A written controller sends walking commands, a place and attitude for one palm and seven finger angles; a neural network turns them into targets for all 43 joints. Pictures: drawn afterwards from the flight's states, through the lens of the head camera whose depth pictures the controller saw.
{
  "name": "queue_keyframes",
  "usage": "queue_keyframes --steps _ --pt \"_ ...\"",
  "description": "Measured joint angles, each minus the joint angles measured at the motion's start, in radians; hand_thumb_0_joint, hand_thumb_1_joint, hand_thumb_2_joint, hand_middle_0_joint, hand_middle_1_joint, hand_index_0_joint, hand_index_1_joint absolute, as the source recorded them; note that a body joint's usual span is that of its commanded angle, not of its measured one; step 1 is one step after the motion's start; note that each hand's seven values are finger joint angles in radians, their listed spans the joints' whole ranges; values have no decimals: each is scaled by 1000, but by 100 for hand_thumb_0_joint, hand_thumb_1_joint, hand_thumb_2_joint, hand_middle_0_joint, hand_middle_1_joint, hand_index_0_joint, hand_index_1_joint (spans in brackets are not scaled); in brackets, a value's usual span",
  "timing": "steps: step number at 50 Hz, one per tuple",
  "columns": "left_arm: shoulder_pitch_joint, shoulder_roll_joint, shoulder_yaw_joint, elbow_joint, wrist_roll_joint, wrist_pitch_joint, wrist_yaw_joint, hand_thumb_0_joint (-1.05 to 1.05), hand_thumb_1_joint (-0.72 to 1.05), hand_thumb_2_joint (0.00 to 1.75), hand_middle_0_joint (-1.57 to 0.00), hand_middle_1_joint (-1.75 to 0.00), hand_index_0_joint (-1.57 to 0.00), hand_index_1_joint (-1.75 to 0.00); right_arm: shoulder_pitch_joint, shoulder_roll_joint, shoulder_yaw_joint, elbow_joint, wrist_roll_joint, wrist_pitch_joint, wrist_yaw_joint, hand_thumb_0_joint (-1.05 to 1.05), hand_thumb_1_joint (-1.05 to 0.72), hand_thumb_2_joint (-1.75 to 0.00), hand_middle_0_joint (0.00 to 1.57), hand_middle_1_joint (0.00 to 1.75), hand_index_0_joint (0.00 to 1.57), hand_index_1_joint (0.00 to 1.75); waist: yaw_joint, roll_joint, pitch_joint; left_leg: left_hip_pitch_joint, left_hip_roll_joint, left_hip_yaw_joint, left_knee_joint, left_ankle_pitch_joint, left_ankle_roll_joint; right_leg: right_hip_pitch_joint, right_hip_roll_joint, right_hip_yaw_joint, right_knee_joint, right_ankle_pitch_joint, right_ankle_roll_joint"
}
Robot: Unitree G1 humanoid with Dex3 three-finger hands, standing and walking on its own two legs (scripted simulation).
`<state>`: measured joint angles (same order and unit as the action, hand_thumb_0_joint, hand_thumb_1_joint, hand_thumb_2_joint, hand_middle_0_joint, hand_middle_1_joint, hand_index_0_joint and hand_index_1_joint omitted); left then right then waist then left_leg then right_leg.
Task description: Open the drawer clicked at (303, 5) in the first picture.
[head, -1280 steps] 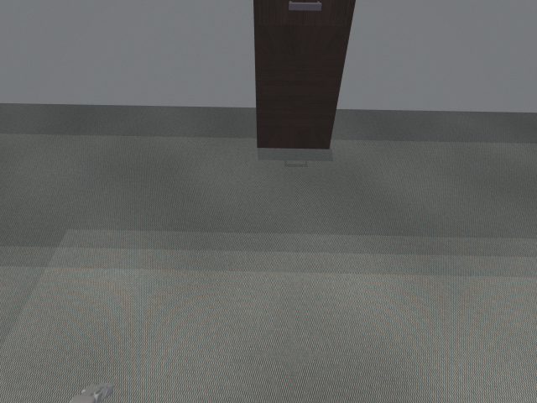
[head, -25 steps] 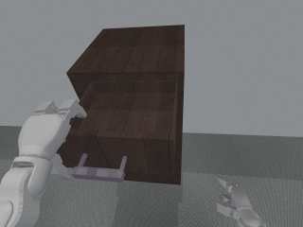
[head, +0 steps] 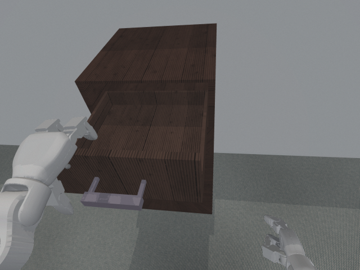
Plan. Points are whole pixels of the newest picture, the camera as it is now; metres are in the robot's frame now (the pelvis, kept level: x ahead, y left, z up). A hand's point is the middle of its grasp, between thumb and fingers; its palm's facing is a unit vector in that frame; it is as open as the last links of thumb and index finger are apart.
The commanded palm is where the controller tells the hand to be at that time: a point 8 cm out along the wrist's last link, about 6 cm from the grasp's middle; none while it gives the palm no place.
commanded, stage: draw the hand back to the body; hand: left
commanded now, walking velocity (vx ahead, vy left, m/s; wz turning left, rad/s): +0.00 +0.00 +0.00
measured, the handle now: (115, 191) +0.27 +0.20 +0.03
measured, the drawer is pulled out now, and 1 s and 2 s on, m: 0.29 0.29 0.29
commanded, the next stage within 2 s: step back with the hand held close in 1.42 s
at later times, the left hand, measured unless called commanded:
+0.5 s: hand (58, 179) +0.21 +0.24 +0.17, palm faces +0.22 -0.53 -0.82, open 13.8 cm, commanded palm +0.17 +0.27 +0.23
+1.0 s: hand (55, 164) +0.22 +0.23 +0.21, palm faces +0.38 -0.82 -0.42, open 10.6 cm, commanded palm +0.16 +0.28 +0.22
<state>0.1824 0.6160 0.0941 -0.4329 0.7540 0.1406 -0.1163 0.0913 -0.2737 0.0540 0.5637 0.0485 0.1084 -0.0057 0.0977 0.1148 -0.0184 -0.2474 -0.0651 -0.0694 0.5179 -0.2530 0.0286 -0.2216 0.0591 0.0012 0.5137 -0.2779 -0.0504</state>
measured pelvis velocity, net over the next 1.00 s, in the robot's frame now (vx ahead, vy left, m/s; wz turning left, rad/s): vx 0.03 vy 0.01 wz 0.00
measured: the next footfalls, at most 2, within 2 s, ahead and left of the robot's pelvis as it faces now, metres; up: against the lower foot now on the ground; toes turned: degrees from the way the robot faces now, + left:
none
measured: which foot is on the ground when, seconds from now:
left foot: down 0.00-1.00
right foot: down 0.00-1.00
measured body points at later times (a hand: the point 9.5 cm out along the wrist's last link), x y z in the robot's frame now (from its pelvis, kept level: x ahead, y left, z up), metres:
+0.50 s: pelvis +0.00 +0.01 +0.00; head +0.00 -0.02 +0.45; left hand +0.19 +0.27 +0.22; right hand +0.24 -0.19 -0.07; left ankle +0.01 +0.10 -0.74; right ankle +0.00 -0.09 -0.74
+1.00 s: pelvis +0.03 +0.01 +0.00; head +0.02 -0.01 +0.45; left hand +0.19 +0.27 +0.23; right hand +0.22 -0.21 -0.08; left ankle +0.01 +0.10 -0.74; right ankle +0.00 -0.09 -0.74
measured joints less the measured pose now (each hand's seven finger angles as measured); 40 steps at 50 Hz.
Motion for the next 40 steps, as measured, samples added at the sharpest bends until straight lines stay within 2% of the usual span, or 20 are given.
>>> queue_keyframes --steps 6,13,17,22,24,25,26,28,30,32,36,40 --pt "71 35 35 -48 -21 -51 18 0 -49 30 -32 -120 -32 -120 8 4 0 -6 -1 -8 -4 1 -91 -90 20 30 19 30 -3 -5 -6 -5 4 1 19 -15 -2 -3 4 0 12 -10 -2" --pt "142 52 111 -82 -62 -46 41 0 -49 30 -32 -120 -32 -120 9 -3 -7 -22 3 -8 5 1 -91 -90 20 30 19 30 1 -2 -16 -21 4 0 41 -26 1 -13 6 -2 22 -16 1" --pt "166 46 110 -82 -70 -33 31 0 -49 30 -32 -120 -32 -120 9 -9 -6 -29 4 -6 1 1 -91 -90 20 30 19 30 4 -2 -18 -31 0 -3 49 -27 4 -20 2 -6 28 -19 5" --pt "195 54 99 -99 -62 -59 29 0 -49 30 -32 -120 -32 -120 12 -6 2 -39 0 -9 -11 1 -91 -90 20 30 19 30 8 -12 -18 -38 -3 -6 59 -31 9 -21 -1 -10 30 -20 10" --pt "190 -11 135 -89 -369 -118 67 0 -49 30 -32 -120 -33 -120 13 9 -2 -37 -1 -57 -26 1 -91 -90 20 30 20 30 -5 -11 13 -13 -4 -10 57 -32 11 8 -1 -14 19 -18 10" --pt "192 -56 151 -84 -483 -149 95 -1 -48 31 -32 -120 -33 -119 16 20 0 -34 -3 -87 -34 1 -91 -90 20 30 20 30 -12 -16 26 0 -4 -9 53 -32 11 20 -2 -12 16 -18 10" --pt "196 -96 166 -85 -575 -172 119 -1 -48 31 -32 -119 -33 -119 20 34 4 -29 -5 -114 -41 1 -91 -90 20 30 20 30 -20 -25 35 11 -4 -7 47 -32 11 29 -3 -10 13 -18 10" --pt "196 -161 189 -95 -698 -205 157 -1 -45 32 -32 -117 -32 -117 39 62 13 -16 -9 -157 -53 1 -91 -90 20 30 20 30 -30 -50 41 30 -5 -5 33 -30 10 44 -3 -6 6 -19 9" --pt "190 -205 207 -115 -763 -229 189 -1 -41 34 -32 -115 -32 -114 64 83 22 1 -15 -190 -57 1 -91 -90 20 30 20 30 -36 -76 35 46 -4 -4 20 -30 9 59 -3 -5 -4 -20 8" --pt "189 -236 220 -138 -797 -249 213 -1 -36 36 -31 -112 -31 -111 86 91 27 20 -21 -217 -56 1 -91 -90 20 30 20 30 -42 -90 28 60 -2 -4 13 -33 8 74 -2 -3 -15 -21 6" --pt "194 -264 230 -157 -827 -272 231 -1 -26 41 -30 -104 -30 -104 105 86 19 52 -27 -241 -45 1 -90 -90 20 30 20 30 -53 -90 24 75 -3 -3 4 -37 10 91 -2 -1 -28 -22 7" --pt "223 -253 239 -152 -837 -276 224 -1 -13 46 -29 -96 -29 -96 104 73 1 70 -28 -238 -38 1 -90 -90 20 30 20 30 -61 -78 27 76 -3 1 -7 -35 12 89 -4 3 -36 -20 10"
